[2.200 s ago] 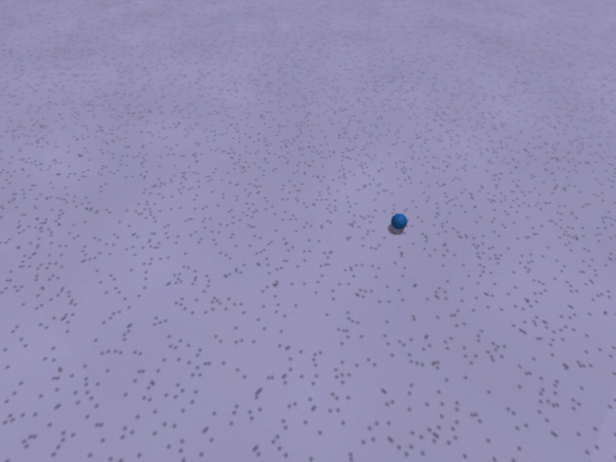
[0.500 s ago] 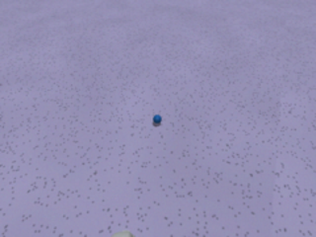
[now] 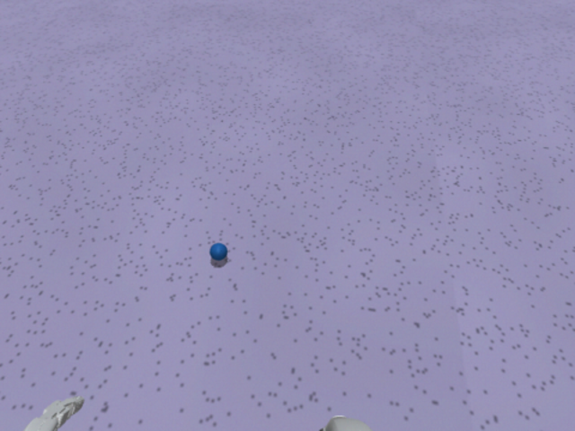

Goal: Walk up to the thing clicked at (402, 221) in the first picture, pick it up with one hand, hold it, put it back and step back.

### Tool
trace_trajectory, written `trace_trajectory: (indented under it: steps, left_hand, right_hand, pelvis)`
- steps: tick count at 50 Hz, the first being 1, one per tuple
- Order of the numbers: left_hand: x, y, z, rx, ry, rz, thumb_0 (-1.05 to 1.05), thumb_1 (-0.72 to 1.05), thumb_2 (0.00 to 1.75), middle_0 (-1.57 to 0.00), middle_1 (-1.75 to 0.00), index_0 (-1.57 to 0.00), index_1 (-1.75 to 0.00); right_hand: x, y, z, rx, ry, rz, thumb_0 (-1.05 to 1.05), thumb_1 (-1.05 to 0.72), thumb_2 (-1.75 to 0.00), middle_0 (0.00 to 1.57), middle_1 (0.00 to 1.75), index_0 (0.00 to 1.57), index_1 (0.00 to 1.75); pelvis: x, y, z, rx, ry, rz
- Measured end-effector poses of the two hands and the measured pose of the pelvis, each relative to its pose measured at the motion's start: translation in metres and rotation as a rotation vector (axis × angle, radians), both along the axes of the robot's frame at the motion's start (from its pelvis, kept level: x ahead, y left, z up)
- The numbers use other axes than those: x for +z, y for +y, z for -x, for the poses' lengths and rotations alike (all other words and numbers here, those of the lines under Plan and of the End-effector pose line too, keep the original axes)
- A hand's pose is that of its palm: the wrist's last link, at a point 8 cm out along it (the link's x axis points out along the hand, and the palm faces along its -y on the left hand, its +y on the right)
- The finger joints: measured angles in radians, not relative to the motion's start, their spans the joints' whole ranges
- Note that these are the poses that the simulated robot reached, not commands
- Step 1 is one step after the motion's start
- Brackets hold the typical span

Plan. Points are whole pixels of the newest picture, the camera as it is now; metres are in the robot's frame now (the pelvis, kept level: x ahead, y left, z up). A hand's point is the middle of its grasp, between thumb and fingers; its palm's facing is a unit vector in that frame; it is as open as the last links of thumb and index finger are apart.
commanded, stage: walk up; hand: left
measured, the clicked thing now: (218, 251) +0.89 +0.22 -0.72
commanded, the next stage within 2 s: none
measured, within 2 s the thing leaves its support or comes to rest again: neither
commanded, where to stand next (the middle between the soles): +0.51 +0.02 m, yaw -3 degrees
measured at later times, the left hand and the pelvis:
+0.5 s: hand (88, 389) +0.24 +0.31 -0.14, palm faces -0.11 -0.92 -0.37, open 7.4 cm; pelvis +0.20 +0.03 +0.00, yaw -4 degrees
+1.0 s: hand (122, 273) +0.43 +0.28 -0.10, palm faces -0.07 -0.90 -0.44, open 7.4 cm; pelvis +0.35 +0.01 +0.01, yaw -4 degrees
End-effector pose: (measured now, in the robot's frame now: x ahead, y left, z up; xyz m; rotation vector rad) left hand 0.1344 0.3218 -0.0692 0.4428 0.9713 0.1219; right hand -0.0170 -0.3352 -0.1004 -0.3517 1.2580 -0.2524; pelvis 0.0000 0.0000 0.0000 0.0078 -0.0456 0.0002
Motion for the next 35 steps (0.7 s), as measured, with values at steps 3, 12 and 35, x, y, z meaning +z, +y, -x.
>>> trace_trajectory:
  steps: [3, 12, 35]
  left_hand:
    - [0.005, -0.012, -0.022, 0.015, -0.039, 0.002, 0.0, 0.91, 0.9, -0.2, -0.3, -0.2, -0.3]
    - [0.007, -0.013, -0.033, 0.063, 0.067, 0.013, 0.0, 0.9, 0.9, -0.21, -0.3, -0.2, -0.3]
    - [-0.015, 0.013, -0.22, 0.0, 0.145, 0.038, 0.01, 0.91, 0.9, -0.21, -0.3, -0.2, -0.3]
  right_hand:
    - [-0.008, -0.002, -0.036, 0.0, -0.002, -0.022, 0.0, -0.91, -0.9, 0.21, 0.3, 0.2, 0.3]
    - [0.006, 0.014, -0.154, 0.069, -0.127, -0.068, 0.0, -0.91, -0.89, 0.21, 0.3, 0.2, 0.3]
    - [0.026, 0.035, -0.284, -0.011, -0.106, -0.01, 0.0, -0.9, -0.89, 0.21, 0.3, 0.2, 0.3]
  pelvis:
    - [0.001, -0.007, -0.023, -0.017, -0.014, -0.005]
    - [0.016, -0.003, -0.091, -0.052, -0.004, 0.008]
    - [0.016, 0.023, -0.262, -0.084, -0.001, -0.003]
